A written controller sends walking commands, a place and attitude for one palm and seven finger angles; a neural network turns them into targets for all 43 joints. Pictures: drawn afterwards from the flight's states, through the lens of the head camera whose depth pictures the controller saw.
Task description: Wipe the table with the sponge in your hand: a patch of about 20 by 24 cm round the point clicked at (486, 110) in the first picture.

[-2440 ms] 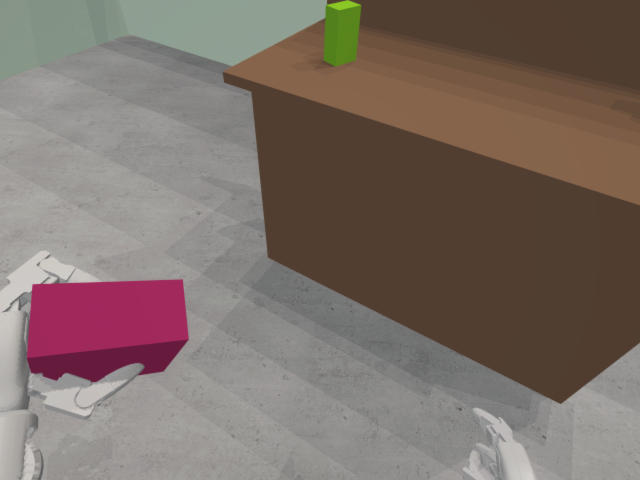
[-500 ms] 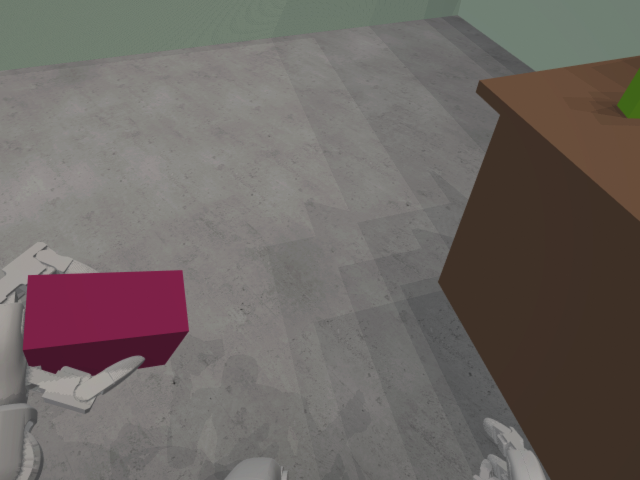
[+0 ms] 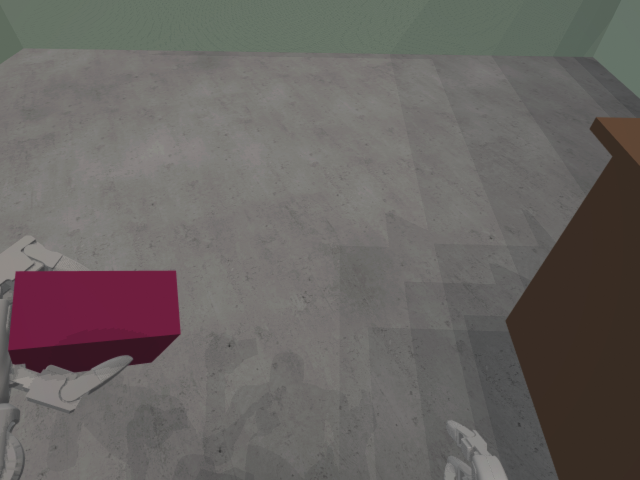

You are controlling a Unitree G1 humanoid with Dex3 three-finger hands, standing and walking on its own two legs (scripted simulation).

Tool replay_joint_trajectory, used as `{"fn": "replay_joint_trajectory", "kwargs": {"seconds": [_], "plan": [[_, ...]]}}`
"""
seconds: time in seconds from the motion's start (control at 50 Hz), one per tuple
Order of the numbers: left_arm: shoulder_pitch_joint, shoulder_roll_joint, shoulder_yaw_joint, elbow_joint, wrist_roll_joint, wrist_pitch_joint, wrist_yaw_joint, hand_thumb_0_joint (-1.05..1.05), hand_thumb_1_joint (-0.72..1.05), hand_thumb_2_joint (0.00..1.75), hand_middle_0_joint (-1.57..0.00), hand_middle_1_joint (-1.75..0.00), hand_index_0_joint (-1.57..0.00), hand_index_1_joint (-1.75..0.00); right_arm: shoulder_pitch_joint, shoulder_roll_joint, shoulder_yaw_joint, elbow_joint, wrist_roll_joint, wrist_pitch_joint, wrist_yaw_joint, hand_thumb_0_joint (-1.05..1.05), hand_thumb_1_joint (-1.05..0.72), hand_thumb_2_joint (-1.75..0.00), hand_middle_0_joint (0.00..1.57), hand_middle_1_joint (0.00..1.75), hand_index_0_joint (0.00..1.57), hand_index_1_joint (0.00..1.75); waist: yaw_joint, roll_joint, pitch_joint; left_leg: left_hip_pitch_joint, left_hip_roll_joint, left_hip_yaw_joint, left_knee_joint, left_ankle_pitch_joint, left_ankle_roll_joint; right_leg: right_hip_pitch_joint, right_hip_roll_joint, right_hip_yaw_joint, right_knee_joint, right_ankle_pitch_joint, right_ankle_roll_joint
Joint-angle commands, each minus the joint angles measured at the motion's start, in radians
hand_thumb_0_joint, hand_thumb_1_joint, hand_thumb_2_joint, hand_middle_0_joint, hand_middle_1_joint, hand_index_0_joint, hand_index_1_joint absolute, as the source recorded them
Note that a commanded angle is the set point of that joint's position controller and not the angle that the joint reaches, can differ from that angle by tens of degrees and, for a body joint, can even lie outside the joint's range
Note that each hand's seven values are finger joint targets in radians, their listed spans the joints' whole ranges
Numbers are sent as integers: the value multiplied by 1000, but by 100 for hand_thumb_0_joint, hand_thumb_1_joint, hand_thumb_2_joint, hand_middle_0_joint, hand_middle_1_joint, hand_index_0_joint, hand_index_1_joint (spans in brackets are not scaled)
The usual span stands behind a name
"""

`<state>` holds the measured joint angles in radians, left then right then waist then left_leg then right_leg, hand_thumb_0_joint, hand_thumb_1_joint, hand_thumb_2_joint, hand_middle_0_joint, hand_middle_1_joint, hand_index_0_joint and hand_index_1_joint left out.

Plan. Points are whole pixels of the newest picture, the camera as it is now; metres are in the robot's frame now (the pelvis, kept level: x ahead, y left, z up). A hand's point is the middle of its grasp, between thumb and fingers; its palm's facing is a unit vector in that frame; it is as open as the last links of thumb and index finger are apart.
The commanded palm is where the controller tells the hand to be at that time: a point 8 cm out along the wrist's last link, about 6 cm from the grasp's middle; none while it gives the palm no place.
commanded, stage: walk to a spot facing it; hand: left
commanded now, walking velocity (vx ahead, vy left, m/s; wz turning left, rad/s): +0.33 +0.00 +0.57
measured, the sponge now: (119, 323) +0.22 +0.22 +0.16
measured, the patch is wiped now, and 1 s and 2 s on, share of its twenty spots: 0.00 0.00 0.00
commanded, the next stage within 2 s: turn to face it in 1.02 s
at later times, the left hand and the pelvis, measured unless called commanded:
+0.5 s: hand (1, 325) +0.20 +0.31 +0.17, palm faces +0.62 -0.68 -0.39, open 10.3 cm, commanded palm +0.12 +0.33 +0.18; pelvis +0.04 +0.02 -0.01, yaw +14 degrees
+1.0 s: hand (58, 269) +0.26 +0.29 +0.18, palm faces +0.65 -0.61 -0.46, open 10.3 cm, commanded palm +0.19 +0.32 +0.18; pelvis +0.15 +0.00 +0.01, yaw +24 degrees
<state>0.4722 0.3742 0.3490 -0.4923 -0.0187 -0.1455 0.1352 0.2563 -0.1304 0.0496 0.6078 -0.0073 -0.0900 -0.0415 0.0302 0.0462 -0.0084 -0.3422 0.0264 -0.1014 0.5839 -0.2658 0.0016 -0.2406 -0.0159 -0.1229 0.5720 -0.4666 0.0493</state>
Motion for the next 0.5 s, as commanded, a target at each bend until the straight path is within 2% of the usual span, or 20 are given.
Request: {"fn": "replay_joint_trajectory", "kwargs": {"seconds": [0.0, 0.02, 0.04, 0.06, 0.08, 0.1, 0.14, 0.16, 0.2, 0.24, 0.28, 0.3, 0.32, 0.34, 0.36, 0.38, 0.4, 0.42, 0.44, 0.48], "plan": [[-204, 250, 139, -218, -17, -64, 16, 0, 10, 130, -120, -160, -120, -160, -185, -172, -75, -145, -10, -47, -25, 0, -90, -90, 20, 30, 20, 30, 10, -269, 19, -482, -21, 73, 614, -255, -18, 175, -494, 597, -423, -114, -201], [-187, 221, 129, -200, -8, -64, 20, 0, 10, 130, -120, -160, -120, -160, -168, -167, -79, -134, -16, -48, -18, 0, -90, -90, 20, 30, 20, 30, -13, -267, -18, -454, 8, 46, 711, -176, -23, 124, -482, 578, -407, -143, -203], [-162, 216, 128, -192, -15, -66, 12, 0, 10, 130, -120, -160, -120, -160, -164, -178, -89, -126, -6, -36, -14, 0, -90, -90, 20, 30, 20, 30, -20, -242, -9, -439, 25, 56, 752, -119, -34, 97, -433, 480, -393, -143, -179], [-121, 189, 108, -198, -16, -75, 6, 0, 10, 130, -120, -160, -120, -160, -175, -173, -85, -131, -3, -25, -17, 0, -90, -90, 20, 30, 20, 30, -20, -185, 22, -425, 45, 75, 764, -73, -50, 73, -397, 351, -385, -55, -167], [-100, 192, 119, -188, -10, -80, 7, 0, 10, 130, -120, -160, -120, -160, -178, -170, -81, -126, -3, -15, -22, 0, -90, -90, 20, 30, 20, 30, -19, -160, 37, -404, 53, 97, 738, -56, -57, 59, -364, 231, -374, 45, -149], [-105, 191, 116, -194, -7, -84, 10, 0, 10, 130, -120, -160, -120, -160, -183, -171, -84, -128, -3, -10, -26, 0, -90, -90, 20, 30, 20, 30, -19, -163, 40, -386, 58, 119, 689, -50, -59, 73, -351, 165, -364, 124, -142], [-124, 193, 119, -206, -10, -89, 20, 0, 10, 130, -120, -160, -120, -160, -184, -169, -90, -139, -2, -12, -35, 0, -90, -90, 20, 30, 20, 30, -19, -176, 24, -324, 71, 150, 533, -46, -50, 100, -349, 106, -346, 208, -144], [-120, 192, 121, -213, -8, -91, 26, 0, 10, 130, -120, -160, -120, -160, -172, -170, -91, -146, -7, -13, -35, 0, -90, -90, 20, 30, 20, 30, -12, -167, 14, -284, 73, 180, 444, -41, -42, 98, -348, 77, -337, 231, -147], [-85, 189, 132, -216, -12, -91, 41, 0, 10, 130, -120, -160, -120, -160, -148, -161, -93, -162, -9, -17, -32, 0, -90, -90, 20, 30, 20, 30, 8, -195, -12, -239, 53, 246, 284, -50, -31, 143, -339, 46, -313, 277, -154], [-77, 166, 115, -236, -17, -84, 54, 0, 10, 130, -120, -160, -120, -160, -139, -161, -101, -183, -4, -24, -33, 0, -90, -90, 20, 30, 20, 30, 15, -246, -25, -191, 49, 262, 170, -90, -17, 169, -361, 66, -288, 268, -166], [-91, 164, 119, -271, -14, -81, 69, 0, 10, 130, -120, -160, -120, -160, -130, -156, -99, -196, -6, -28, -34, 0, -90, -90, 20, 30, 20, 30, 28, -251, -42, -138, 24, 305, 84, -122, -8, 186, -357, 65, -243, 304, -175], [-117, 158, 113, -285, -13, -79, 76, 0, 10, 130, -120, -160, -120, -160, -114, -159, -101, -195, -5, -28, -34, 0, -90, -90, 20, 30, 20, 30, 16, -250, -62, -90, 12, 318, 30, -113, -7, 194, -355, 49, -198, 321, -169], [-146, 154, 104, -305, -13, -81, 81, 0, 10, 130, -120, -160, -120, -160, -96, -164, -105, -193, -5, -27, -37, 0, -90, -90, 20, 30, 20, 30, -7, -214, -91, 10, -18, 340, -40, -73, -4, 168, -336, 15, -95, 354, -149], [-146, 136, 80, -311, -15, -83, 81, 0, 10, 130, -120, -160, -120, -160, -69, -177, -113, -192, 2, -30, -45, 0, -90, -90, 20, 30, 20, 30, -41, -104, -139, 181, -28, 328, -127, -27, 16, 102, -291, -53, 124, 434, -107], [-156, 139, 83, -348, -12, -103, 83, 0, 10, 130, -120, -160, -120, -160, -65, -194, -118, -205, 9, -30, -46, 0, -90, -90, 20, 30, 20, 30, -67, 130, -183, 397, 82, 131, -171, 27, 83, -111, -203, -94, 411, 371, -46], [-148, 136, 83, -364, -12, -126, 83, 0, 10, 130, -120, -160, -120, -160, -85, -208, -117, -204, 7, -35, -33, 0, -90, -90, 20, 30, 20, 30, -53, 385, -173, 528, 356, -310, -228, 379, 229, -395, -55, -63, 671, -128, 5], [-193, 200, 112, -339, 11, -147, 74, 0, 10, 130, -120, -160, -120, -160, -89, -195, -109, -188, 13, -44, -15, 0, -90, -90, 20, 30, 20, 30, -51, 257, -155, 484, 416, -423, -256, 382, 285, -476, -72, 60, 781, -155, -25], [-136, 228, 155, -274, 12, -137, 58, 0, 10, 130, -120, -160, -120, -160, -104, -205, -122, -164, 21, -39, -12, 0, -90, -90, 20, 30, 20, 30, -42, 208, -143, 418, 416, -396, -245, 246, 299, -518, -119, 121, 800, -106, -17], [-107, 239, 180, -317, 3, -134, 49, 0, 10, 130, -120, -160, -120, -160, -108, -199, -130, -163, 24, -38, -10, 0, -90, -90, 20, 30, 20, 30, -36, 189, -142, 371, 397, -356, -246, 167, 304, -523, -132, 135, 785, -71, -8], [-69, 177, 136, -392, 4, -138, 35, 0, 10, 130, -120, -160, -120, -160, -122, -172, -115, -152, 27, -46, -3, 0, -90, -90, 20, 30, 20, 30, -23, 188, -69, 212, 311, -159, -278, 57, 242, -463, -145, 93, 669, 21, 1]]}}
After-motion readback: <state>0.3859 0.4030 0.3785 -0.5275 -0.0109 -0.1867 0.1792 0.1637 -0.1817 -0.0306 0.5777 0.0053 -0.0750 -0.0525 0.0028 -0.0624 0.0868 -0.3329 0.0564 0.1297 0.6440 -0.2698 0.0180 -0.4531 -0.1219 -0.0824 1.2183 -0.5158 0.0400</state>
